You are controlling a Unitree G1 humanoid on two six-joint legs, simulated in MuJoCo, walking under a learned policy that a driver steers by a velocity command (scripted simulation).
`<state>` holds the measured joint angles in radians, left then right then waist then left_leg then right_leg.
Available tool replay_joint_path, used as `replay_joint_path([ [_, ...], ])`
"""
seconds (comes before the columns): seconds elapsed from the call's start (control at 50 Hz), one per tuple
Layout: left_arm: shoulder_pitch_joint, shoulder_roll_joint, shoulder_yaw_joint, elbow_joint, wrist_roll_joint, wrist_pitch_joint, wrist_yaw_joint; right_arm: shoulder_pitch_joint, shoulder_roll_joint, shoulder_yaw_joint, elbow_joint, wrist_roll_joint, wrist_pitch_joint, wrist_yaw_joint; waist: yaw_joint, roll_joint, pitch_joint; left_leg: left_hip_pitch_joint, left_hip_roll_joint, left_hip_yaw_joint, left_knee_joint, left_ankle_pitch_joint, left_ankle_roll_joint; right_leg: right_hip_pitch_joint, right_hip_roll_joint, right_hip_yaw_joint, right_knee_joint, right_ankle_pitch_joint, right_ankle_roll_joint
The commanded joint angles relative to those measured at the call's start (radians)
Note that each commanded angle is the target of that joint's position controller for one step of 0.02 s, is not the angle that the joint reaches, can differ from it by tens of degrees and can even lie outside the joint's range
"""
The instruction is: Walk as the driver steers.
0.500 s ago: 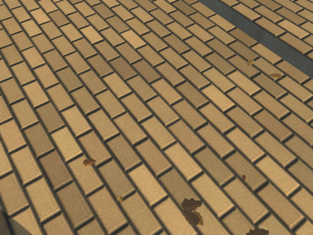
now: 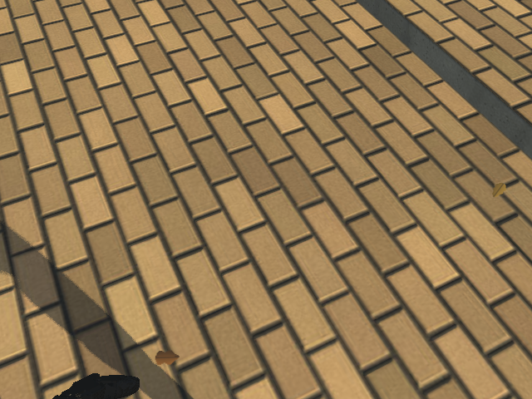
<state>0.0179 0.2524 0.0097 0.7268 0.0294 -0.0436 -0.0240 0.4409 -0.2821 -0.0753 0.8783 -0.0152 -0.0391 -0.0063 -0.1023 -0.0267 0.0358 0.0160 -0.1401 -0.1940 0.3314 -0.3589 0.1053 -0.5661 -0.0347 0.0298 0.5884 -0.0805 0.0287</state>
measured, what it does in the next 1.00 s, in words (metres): walks ahead: right foot, then left foot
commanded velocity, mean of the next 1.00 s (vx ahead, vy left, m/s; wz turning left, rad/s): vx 0.50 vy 0.00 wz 0.20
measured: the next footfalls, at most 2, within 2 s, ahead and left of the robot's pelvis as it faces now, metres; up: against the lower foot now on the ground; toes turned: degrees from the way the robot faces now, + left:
right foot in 0.04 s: +0.20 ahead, -0.12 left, +0.00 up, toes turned +4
left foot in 0.54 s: +0.40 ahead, +0.13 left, +0.00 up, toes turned +15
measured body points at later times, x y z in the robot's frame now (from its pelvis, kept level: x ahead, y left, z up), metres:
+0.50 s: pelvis +0.26 +0.00 +0.00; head +0.29 +0.01 +0.45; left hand +0.16 +0.25 -0.13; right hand +0.51 -0.17 -0.09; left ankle +0.36 +0.13 -0.72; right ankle +0.16 -0.13 -0.73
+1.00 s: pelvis +0.51 +0.07 +0.00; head +0.54 +0.08 +0.45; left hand +0.64 +0.33 -0.11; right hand +0.51 -0.19 -0.14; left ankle +0.37 +0.12 -0.73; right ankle +0.69 -0.01 -0.70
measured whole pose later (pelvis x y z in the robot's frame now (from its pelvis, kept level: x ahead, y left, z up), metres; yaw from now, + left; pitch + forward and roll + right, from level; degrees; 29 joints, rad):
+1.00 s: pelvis +0.51 +0.07 +0.00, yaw +9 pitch +1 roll +2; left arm 0.08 0.23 0.03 0.82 0.03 -0.02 -0.04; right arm 0.44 -0.23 -0.03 0.98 -0.02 -0.08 0.00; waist -0.05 -0.03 0.03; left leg 0.13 -0.08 0.10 0.15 -0.30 0.07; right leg -0.59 -0.06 -0.06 0.64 -0.04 -0.05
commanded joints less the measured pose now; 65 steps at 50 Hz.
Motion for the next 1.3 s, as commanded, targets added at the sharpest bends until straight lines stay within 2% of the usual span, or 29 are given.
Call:
replay_joint_path([
  [0.02, 0.131, 0.151, 0.046, -0.029, -0.006, -0.032, 0.018, -0.068, -0.190, -0.042, -0.074, -0.003, -0.017, -0.004, 0.134, 0.098, -0.074, -0.101, 0.228, -0.168, 0.172, 0.751, 0.046, 0.316, 0.064, -0.020, -0.098, -0.074, -0.046],
  [0.04, 0.268, 0.189, 0.060, -0.002, 0.006, -0.046, 0.031, -0.077, -0.169, -0.035, -0.079, 0.007, -0.026, 0.006, 0.204, 0.034, -0.160, -0.183, 0.159, -0.114, 0.378, 0.683, 0.020, 0.528, -0.004, 0.035, -0.148, -0.080, -0.080],
  [0.06, 0.406, 0.275, 0.079, -0.007, 0.032, -0.048, 0.050, -0.041, -0.075, -0.011, -0.118, 0.033, -0.034, 0.012, 0.233, -0.109, -0.325, -0.364, 0.075, -0.010, 0.680, 0.329, -0.012, 0.787, -0.277, 0.334, -0.191, -0.312, -0.141],
  [0.08, 0.356, 0.321, 0.092, -0.007, 0.029, -0.030, 0.046, 0.055, -0.060, -0.004, -0.140, 0.032, -0.027, 0.010, 0.147, -0.299, -0.359, -0.595, -0.015, 0.071, 0.845, -0.225, -0.020, 0.848, -0.431, 0.744, -0.317, -0.333, -0.231],
  [0.1, 0.286, 0.215, 0.076, -0.019, 0.013, -0.020, 0.041, 0.025, -0.125, -0.012, -0.101, -0.001, -0.008, 0.002, 0.125, -0.114, -0.215, -0.656, 0.085, 0.063, 0.925, -0.134, -0.012, 0.716, -0.394, 0.677, -0.310, -0.447, -0.228],
  [0.12, 0.231, 0.134, 0.057, -0.027, 0.004, -0.019, 0.037, -0.042, -0.124, -0.013, -0.101, -0.007, -0.004, 0.013, 0.126, -0.014, -0.100, -0.643, 0.117, 0.077, 0.898, -0.041, -0.019, 0.583, -0.338, 0.506, -0.331, -0.398, -0.208],
  [0.16, 0.218, 0.098, 0.044, -0.007, 0.005, -0.027, 0.036, -0.083, -0.093, -0.008, -0.112, -0.021, 0.009, 0.031, 0.107, -0.055, -0.028, -0.600, 0.163, 0.097, 0.830, 0.022, -0.036, 0.460, -0.250, 0.284, -0.373, -0.171, -0.173],
  [0.26, 0.291, 0.112, 0.050, 0.056, -0.011, -0.071, 0.014, -0.143, -0.054, 0.007, -0.136, -0.025, 0.028, 0.053, 0.091, -0.072, -0.024, -0.633, 0.159, 0.092, 0.752, 0.113, -0.060, 0.447, -0.216, 0.105, -0.426, 0.095, -0.202],
  [0.36, 0.330, 0.116, 0.052, 0.101, -0.016, -0.065, 0.007, -0.336, -0.025, 0.035, -0.193, -0.024, 0.017, 0.066, 0.120, -0.065, 0.016, -0.618, 0.174, 0.174, 0.453, 0.277, -0.084, 0.445, -0.165, -0.037, -0.456, 0.159, -0.191],
  [0.44, 0.411, 0.147, 0.058, 0.149, -0.017, -0.054, 0.010, -0.437, -0.026, 0.048, -0.221, -0.022, 0.008, 0.066, 0.148, -0.071, 0.027, -0.537, 0.176, 0.251, 0.293, 0.262, -0.058, 0.502, -0.197, -0.046, -0.426, 0.229, -0.183],
  [0.48, 0.426, 0.163, 0.062, 0.169, -0.015, -0.042, 0.014, -0.435, -0.040, 0.046, -0.222, -0.025, 0.002, 0.057, 0.139, -0.074, 0.025, -0.501, 0.160, 0.267, 0.247, 0.197, -0.029, 0.557, -0.220, -0.042, -0.373, 0.330, -0.179],
  [0.52, 0.421, 0.169, 0.061, 0.184, -0.020, -0.030, 0.017, -0.289, -0.054, 0.035, -0.172, -0.036, -0.012, 0.043, 0.063, -0.050, -0.050, -0.293, 0.106, 0.292, 0.144, 0.188, 0.010, 0.567, -0.191, -0.089, -0.163, 0.559, -0.155],
  [0.54, 0.426, 0.144, 0.051, 0.180, -0.022, -0.029, 0.018, -0.128, -0.092, 0.017, -0.113, -0.049, -0.022, 0.032, 0.005, -0.010, -0.152, -0.063, 0.129, 0.254, 0.132, 0.190, 0.038, 0.473, -0.148, -0.122, 0.030, 0.493, -0.134],
  [0.56, 0.427, 0.075, 0.030, 0.125, -0.035, -0.032, 0.014, 0.033, -0.189, -0.008, -0.092, -0.068, -0.027, 0.017, -0.048, 0.148, -0.296, 0.222, 0.407, -0.079, 0.099, 0.073, 0.113, 0.215, -0.076, -0.168, 0.362, 0.117, -0.097],
  [0.58, 0.486, 0.060, 0.034, 0.115, -0.029, -0.029, 0.013, 0.047, -0.257, -0.026, -0.083, -0.035, -0.015, 0.010, -0.009, 0.288, -0.348, 0.308, 0.583, -0.467, -0.034, 0.116, 0.207, -0.032, 0.073, -0.108, 0.606, -0.475, -0.082],
  [0.6, 0.392, 0.137, 0.057, 0.117, -0.010, -0.018, 0.020, -0.017, -0.205, -0.019, -0.082, -0.002, -0.010, 0.008, 0.000, 0.144, -0.218, 0.215, 0.523, -0.361, -0.033, 0.113, 0.188, -0.117, 0.009, -0.006, 0.660, -0.414, -0.095],
  [0.62, 0.347, 0.114, 0.052, 0.104, -0.016, -0.024, 0.013, -0.092, -0.142, -0.001, -0.086, 0.000, -0.015, 0.010, 0.037, 0.120, -0.101, 0.084, 0.475, -0.226, -0.057, 0.179, 0.161, -0.120, -0.025, -0.002, 0.625, -0.328, -0.101],
  [0.68, 0.380, 0.073, 0.046, 0.139, 0.001, -0.001, 0.001, -0.177, -0.053, 0.024, -0.077, 0.001, -0.034, 0.012, 0.121, 0.116, -0.028, -0.125, 0.355, -0.016, -0.147, 0.325, 0.088, 0.022, -0.071, -0.015, 0.500, -0.226, -0.075],
  [0.84, 0.130, 0.044, 0.040, 0.067, 0.004, 0.016, -0.017, -0.048, -0.069, 0.018, 0.015, 0.010, -0.053, 0.012, 0.094, 0.083, 0.046, -0.093, 0.316, 0.110, -0.227, 0.446, 0.107, -0.106, -0.084, -0.058, 0.256, 0.012, -0.025],
  [0.96, -0.015, 0.041, 0.027, 0.021, -0.007, 0.009, -0.019, 0.024, -0.080, 0.017, 0.071, -0.008, -0.055, 0.000, 0.055, 0.083, 0.079, 0.027, 0.354, 0.209, -0.215, 0.556, 0.076, -0.064, -0.030, -0.086, 0.051, 0.066, -0.083],
  [1.02, 0.010, 0.052, 0.033, 0.019, -0.002, 0.002, -0.016, 0.003, -0.094, 0.016, 0.085, -0.013, -0.052, -0.013, 0.083, 0.087, 0.060, 0.104, 0.374, 0.265, -0.103, 0.828, 0.048, 0.014, 0.021, -0.121, 0.000, -0.034, -0.139],
  [1.06, 0.158, 0.075, 0.050, 0.064, 0.004, -0.005, -0.006, -0.014, -0.118, 0.011, 0.088, -0.018, -0.043, -0.018, 0.147, 0.102, -0.036, 0.126, 0.364, 0.308, 0.146, 1.100, 0.026, 0.191, 0.097, -0.163, -0.032, -0.114, -0.186],
  [1.08, 0.314, 0.102, 0.066, 0.113, 0.013, -0.012, -0.001, -0.023, -0.123, 0.012, 0.081, -0.015, -0.036, -0.020, 0.212, 0.082, -0.120, 0.040, 0.339, 0.342, 0.363, 1.034, 0.003, 0.395, 0.108, -0.141, -0.090, -0.086, -0.217],
  [1.1, 0.463, 0.202, 0.098, 0.139, 0.030, -0.014, 0.011, -0.017, -0.089, 0.024, 0.036, 0.002, -0.042, -0.017, 0.255, -0.026, -0.234, -0.234, 0.283, 0.371, 0.689, 0.723, -0.030, 0.683, -0.093, 0.147, -0.109, -0.158, -0.301],
  [1.12, 0.452, 0.277, 0.118, 0.139, 0.015, -0.006, 0.011, 0.033, -0.030, 0.031, 0.005, 0.005, -0.048, 0.000, 0.188, -0.219, -0.304, -0.588, 0.061, 0.308, 1.012, -0.151, -0.069, 0.877, -0.328, 0.673, -0.239, -0.094, -0.445],
  [1.14, 0.401, 0.243, 0.113, 0.143, -0.028, 0.000, 0.004, -0.065, -0.089, 0.017, -0.006, -0.013, -0.052, 0.002, 0.190, -0.077, -0.251, -0.685, 0.121, 0.134, 1.058, -0.106, -0.054, 0.836, -0.289, 0.658, -0.282, -0.126, -0.421],
  [1.18, 0.291, 0.152, 0.093, 0.126, -0.024, 0.004, 0.009, -0.152, -0.079, 0.021, -0.038, -0.004, -0.073, 0.008, 0.139, 0.029, -0.053, -0.676, 0.204, 0.145, 0.935, 0.046, -0.054, 0.581, -0.222, 0.425, -0.328, 0.017, -0.354],
  [1.22, 0.258, 0.109, 0.079, 0.130, -0.030, -0.002, 0.016, -0.140, -0.061, 0.024, -0.043, -0.027, -0.045, 0.009, 0.083, 0.020, -0.028, -0.573, 0.233, 0.144, 0.834, 0.061, -0.086, 0.442, -0.145, 0.306, -0.358, 0.149, -0.313],
  [1.3, 0.309, 0.154, 0.091, 0.139, -0.033, -0.021, 0.018, -0.207, -0.034, 0.029, -0.082, -0.034, -0.003, 0.018, 0.080, 0.001, -0.017, -0.580, 0.233, 0.182, 0.692, 0.115, -0.140, 0.369, -0.093, 0.245, -0.400, 0.164, -0.315],
])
